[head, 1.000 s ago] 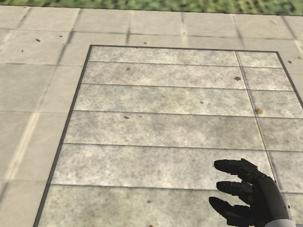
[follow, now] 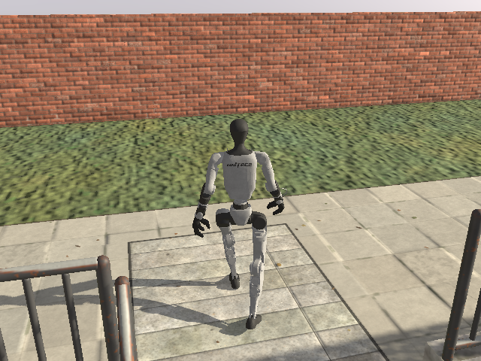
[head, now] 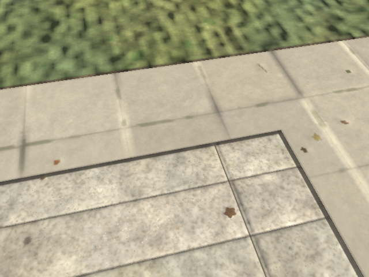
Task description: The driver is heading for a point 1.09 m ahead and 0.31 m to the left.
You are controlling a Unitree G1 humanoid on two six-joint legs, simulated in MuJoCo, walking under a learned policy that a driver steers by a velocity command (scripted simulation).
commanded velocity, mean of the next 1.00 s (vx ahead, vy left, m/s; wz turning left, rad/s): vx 0.79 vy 0.00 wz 0.60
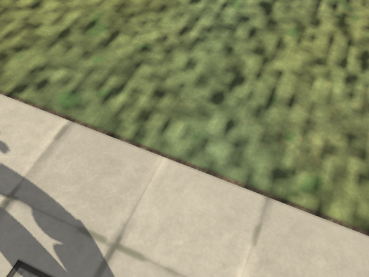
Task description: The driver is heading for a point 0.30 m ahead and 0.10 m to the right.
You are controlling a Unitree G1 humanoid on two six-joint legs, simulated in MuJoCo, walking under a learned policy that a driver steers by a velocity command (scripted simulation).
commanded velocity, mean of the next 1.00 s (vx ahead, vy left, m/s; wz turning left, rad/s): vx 0.12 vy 0.00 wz -0.38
